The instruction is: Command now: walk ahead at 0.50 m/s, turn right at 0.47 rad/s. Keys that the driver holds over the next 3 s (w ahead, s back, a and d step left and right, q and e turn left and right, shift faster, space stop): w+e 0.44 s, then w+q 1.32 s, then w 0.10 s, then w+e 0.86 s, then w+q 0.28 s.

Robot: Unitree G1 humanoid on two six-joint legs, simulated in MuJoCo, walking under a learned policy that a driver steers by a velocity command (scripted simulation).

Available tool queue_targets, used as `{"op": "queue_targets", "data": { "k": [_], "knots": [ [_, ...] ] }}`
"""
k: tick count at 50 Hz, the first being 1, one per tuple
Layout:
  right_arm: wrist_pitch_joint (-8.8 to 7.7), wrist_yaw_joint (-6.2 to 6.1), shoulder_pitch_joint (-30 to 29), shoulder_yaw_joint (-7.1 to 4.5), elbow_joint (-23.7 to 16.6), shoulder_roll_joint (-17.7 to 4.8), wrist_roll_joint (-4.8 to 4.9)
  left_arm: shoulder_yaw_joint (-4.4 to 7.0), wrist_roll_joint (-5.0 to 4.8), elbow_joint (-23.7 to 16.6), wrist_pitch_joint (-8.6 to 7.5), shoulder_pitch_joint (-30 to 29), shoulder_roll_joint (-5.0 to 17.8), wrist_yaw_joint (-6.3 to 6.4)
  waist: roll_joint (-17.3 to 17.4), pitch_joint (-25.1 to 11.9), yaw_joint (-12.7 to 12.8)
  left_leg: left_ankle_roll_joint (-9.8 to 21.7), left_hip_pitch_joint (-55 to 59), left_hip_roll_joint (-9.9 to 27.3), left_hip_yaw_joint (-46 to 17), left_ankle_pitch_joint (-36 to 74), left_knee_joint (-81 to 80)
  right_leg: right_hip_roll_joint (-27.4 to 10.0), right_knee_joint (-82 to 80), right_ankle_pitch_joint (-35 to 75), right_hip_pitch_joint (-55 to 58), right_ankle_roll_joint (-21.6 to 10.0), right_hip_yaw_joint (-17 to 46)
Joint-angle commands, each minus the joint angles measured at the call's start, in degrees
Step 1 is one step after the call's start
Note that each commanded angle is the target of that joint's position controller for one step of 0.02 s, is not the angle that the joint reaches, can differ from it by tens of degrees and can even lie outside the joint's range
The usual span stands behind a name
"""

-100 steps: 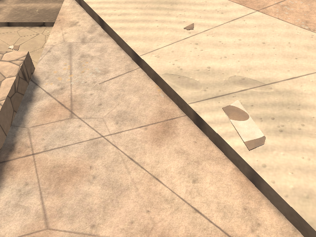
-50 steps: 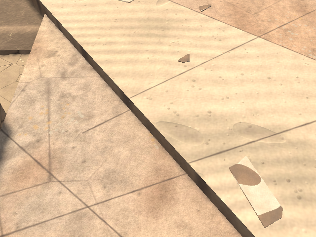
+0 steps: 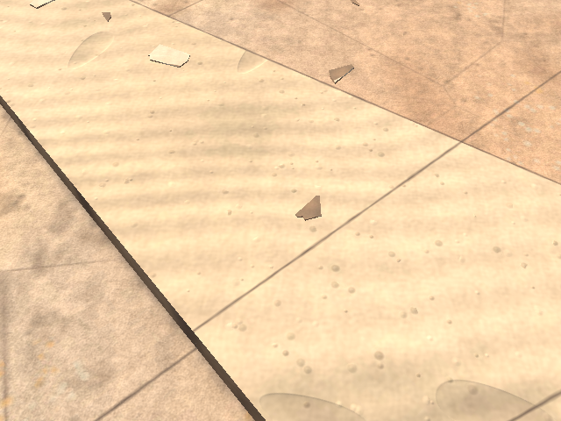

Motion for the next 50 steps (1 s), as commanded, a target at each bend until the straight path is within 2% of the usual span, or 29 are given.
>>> {"op": "queue_targets", "data": {
  "k": [1,4,8,10,12,15,16,17,18,19,20,21,22,23,24,25,26,27,29,30,31,33,34,36,39,43,47,49,50],
  "knots": [
    [-1.63,-0.15,5.56,-0.50,-0.34,-3.62,0.29,0.18,0.51,-2.50,1.40,3.24,-1.10,-0.74,6.31,-2.35,0.62,4.77,4.66,16.91,-11.65,8.52,-13.09,-2.29,6.62,4.00,-7.90,0.24,0.60],
    [-1.66,-0.06,10.35,-0.34,1.46,-3.28,-0.35,0.24,0.44,-5.10,2.21,-3.38,-1.14,-0.32,6.62,-0.43,-0.44,5.53,7.44,18.05,-10.41,4.32,-13.66,-2.69,17.34,4.90,-19.37,-0.09,0.15],
    [-1.71,-0.42,16.20,0.29,3.81,-2.80,-1.24,-0.07,0.41,-8.96,2.32,-11.74,-1.44,0.63,3.81,3.69,-1.03,5.07,13.18,19.13,-8.28,2.01,-13.94,-2.54,27.47,1.41,-35.72,-0.74,1.61],
    [-1.36,-0.70,19.78,0.63,5.50,-2.67,-2.13,-1.13,0.28,-12.14,2.58,-16.40,-3.95,1.31,4.32,4.40,-1.07,4.30,16.85,20.67,-7.57,5.11,-12.15,-1.60,37.93,-3.53,-44.95,-1.83,1.31],
    [-1.38,-0.81,21.15,0.96,6.32,-2.23,-2.40,-1.96,-0.11,-15.23,2.30,-21.04,-4.54,1.82,3.53,5.97,-1.18,3.14,17.87,20.06,-5.26,4.41,-12.47,-1.45,38.41,-6.56,-50.33,-2.99,1.21],
    [-1.13,-2.03,20.52,1.30,6.99,-2.16,-1.97,-3.11,0.55,-19.35,1.86,-25.93,-4.72,0.61,3.55,6.45,-0.26,1.48,15.46,16.88,0.90,7.90,-15.65,-2.73,22.39,-5.41,-44.87,-3.00,-2.29],
    [-0.67,-2.22,17.75,1.26,5.85,-2.55,-1.15,-3.77,0.28,-19.34,1.84,-25.50,-4.62,-0.51,2.31,6.26,0.26,1.88,10.55,14.51,5.63,11.27,-17.37,-3.10,9.29,-4.00,-35.08,-3.05,-6.73],
    [-0.57,-2.67,16.64,1.38,4.85,-3.07,-0.05,-4.06,0.06,-19.49,1.83,-25.88,-5.08,-1.18,2.43,5.23,0.05,2.49,7.51,14.87,7.03,25.53,-18.48,-1.58,0.12,-2.26,-23.74,-3.97,-9.98],
    [-0.62,-2.80,16.47,1.10,4.36,-5.52,0.92,-3.94,0.03,-18.34,2.02,-22.50,-5.20,-1.24,4.18,2.86,0.66,3.42,7.47,15.74,8.72,50.27,-14.59,2.44,-2.33,-3.11,-14.35,-5.03,-15.30],
    [-0.40,-2.86,16.75,0.21,4.31,-8.92,1.25,-3.58,-0.19,-16.85,2.29,-16.91,-4.44,-1.03,9.04,-1.13,3.12,3.40,11.77,17.28,9.28,72.28,-6.25,5.43,-3.48,-4.99,-9.06,-6.23,-17.03],
    [0.11,-2.52,16.30,-0.73,3.89,-11.75,1.46,-2.85,-0.80,-15.36,2.11,-9.44,-2.59,-0.86,13.12,-6.66,6.26,3.08,16.09,18.29,8.84,82.74,5.66,7.86,-7.31,-6.76,-2.97,-7.91,-15.72],
    [0.35,-1.44,14.47,-1.57,2.39,-13.72,2.12,-1.68,-1.42,-13.11,1.39,0.02,0.28,-0.78,14.97,-13.02,9.76,2.41,15.63,18.02,8.54,81.57,20.28,10.49,-16.18,-5.07,8.88,-9.78,-12.32],
    [0.04,-0.68,15.94,-1.51,0.52,-11.65,2.35,0.68,-0.75,-12.88,1.03,2.13,6.10,-0.49,11.34,-17.39,10.24,-0.57,1.70,15.66,7.13,55.16,39.52,6.13,-24.94,-9.20,22.82,-12.53,4.50],
    [-0.08,1.33,14.54,-0.60,-4.61,-5.32,1.68,3.17,-1.80,-12.96,1.58,-1.89,14.42,-0.26,-9.52,-21.08,5.46,-5.18,-20.61,-0.19,2.41,-9.98,67.91,-11.84,-42.17,-1.40,33.10,-18.77,44.85],
    [-0.92,2.33,13.55,-0.77,-6.00,-5.78,0.96,3.22,-0.87,-12.57,2.02,-0.88,13.67,-0.04,0.24,-23.67,3.75,-3.31,-22.98,2.26,-12.60,-4.87,70.87,-14.35,-48.16,1.77,31.71,-15.61,49.37],
    [-0.71,2.25,10.79,-0.67,-6.48,-4.43,2.11,2.66,-0.51,-11.10,1.49,-1.51,11.14,0.24,4.60,-17.31,2.87,-2.53,-24.78,2.98,-12.39,-2.77,71.72,-15.47,-47.65,-3.19,25.39,-14.71,43.05],
    [-0.36,1.44,9.72,-0.18,-6.66,-2.39,1.54,1.71,-0.31,-8.92,0.60,-1.85,7.37,0.55,7.90,-7.91,0.95,-1.88,-25.74,4.96,-11.92,-2.95,67.66,-14.91,-46.65,0.85,15.64,-11.91,35.69],
    [0.44,0.93,7.64,0.14,-7.78,-1.08,0.49,0.69,0.14,-7.74,-0.60,-3.39,3.95,0.86,7.69,-3.59,-0.89,-1.26,-24.72,6.59,-13.49,-2.95,63.28,-12.28,-45.67,6.52,8.54,-10.20,28.73],
    [2.65,0.54,11.23,0.07,-7.06,-1.02,0.15,-0.28,0.45,-6.37,-2.63,-4.46,0.58,0.53,3.47,-2.69,-3.90,-0.66,-19.94,6.69,-15.48,-3.65,57.15,-9.37,-48.99,10.60,3.53,-7.28,18.70],
    [3.38,0.44,12.13,-0.10,-6.69,-0.83,0.26,-0.18,0.40,-5.23,-3.50,-2.61,0.80,0.52,0.53,-2.82,-3.97,-0.44,-21.44,5.70,-15.49,-3.58,59.48,-8.76,-50.72,11.97,5.40,-6.67,16.45],
    [3.70,0.28,10.96,-0.36,-6.95,-1.18,0.51,-0.20,0.17,-4.28,-4.13,-0.93,1.15,0.43,-0.03,-2.68,-3.67,-0.05,-25.14,4.87,-15.89,-4.07,61.16,-8.94,-51.98,14.29,7.74,-6.89,14.99],
    [3.81,0.48,6.31,-0.64,-8.66,-2.54,0.08,0.12,-0.59,-3.53,-4.76,0.01,2.62,0.62,2.14,-0.50,-3.83,0.25,-28.93,5.51,-17.65,0.34,51.86,-6.92,-55.74,16.87,11.08,-2.68,8.47],
    [3.90,0.90,4.10,-0.90,-9.01,-4.13,0.32,0.26,-0.45,-4.40,-4.73,-0.20,3.89,0.69,2.30,0.43,-2.85,-0.42,-28.92,4.44,-14.68,2.63,45.89,-5.16,-58.28,19.41,12.09,-1.40,4.13],
    [4.08,1.76,1.13,-0.76,-9.45,-3.47,0.78,-0.35,-0.70,-5.18,-4.57,1.70,2.85,0.89,0.04,-1.26,-0.78,-1.23,-27.41,2.65,-10.56,7.95,38.15,-2.93,-58.93,29.28,16.90,1.07,-1.77],
    [3.84,2.05,-1.82,-0.34,-10.11,-2.32,1.14,-0.75,-1.07,-5.41,-4.89,4.92,3.87,1.34,-2.34,-2.85,0.78,-1.02,-29.75,2.25,-8.71,13.23,31.47,-4.37,-58.19,40.85,26.65,3.16,-4.74],
    [4.19,2.59,-8.01,0.46,-11.79,-1.98,0.29,-1.57,-0.76,-4.84,-4.56,8.16,3.54,2.74,-2.89,-0.37,2.74,-0.65,-28.85,1.15,-3.26,13.07,19.82,-6.07,-58.63,47.84,33.43,3.86,-7.68],
    [4.99,2.54,-5.82,0.19,-11.57,-3.71,-0.04,-1.37,-0.47,-3.38,-3.68,10.21,6.65,4.49,-4.59,-1.81,0.25,2.69,-18.88,-4.21,2.43,5.94,13.12,-8.54,-48.74,75.97,38.54,4.93,-11.36],
    [5.27,2.29,2.01,-0.77,-9.11,-6.09,-0.24,-0.58,-0.22,-4.02,-2.86,8.01,8.94,5.21,-6.24,-3.95,-3.89,5.25,-11.22,-5.34,1.33,0.24,12.23,-10.62,-38.08,81.93,37.24,4.93,-11.60],
    [5.02,1.97,8.07,-1.76,-7.28,-8.28,-0.30,-0.15,0.07,-4.86,-2.49,5.90,9.98,5.03,-5.55,-5.90,-7.21,7.27,-4.21,-5.38,-1.13,-2.00,9.86,-11.20,-28.88,78.59,33.30,4.54,-10.90]
  ]
}}
Next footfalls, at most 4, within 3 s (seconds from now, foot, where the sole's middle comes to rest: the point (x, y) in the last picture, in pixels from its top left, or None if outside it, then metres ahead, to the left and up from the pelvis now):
0.42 right None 0.40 -0.16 -0.69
1.04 left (349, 325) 0.68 -0.15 -0.69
1.48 right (404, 221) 1.01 -0.32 -0.69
1.98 left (290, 185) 1.14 0.00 -0.69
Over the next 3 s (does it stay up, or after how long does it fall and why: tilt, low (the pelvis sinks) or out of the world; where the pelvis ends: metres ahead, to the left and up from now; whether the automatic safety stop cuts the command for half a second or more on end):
stays up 1.57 -0.04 0.08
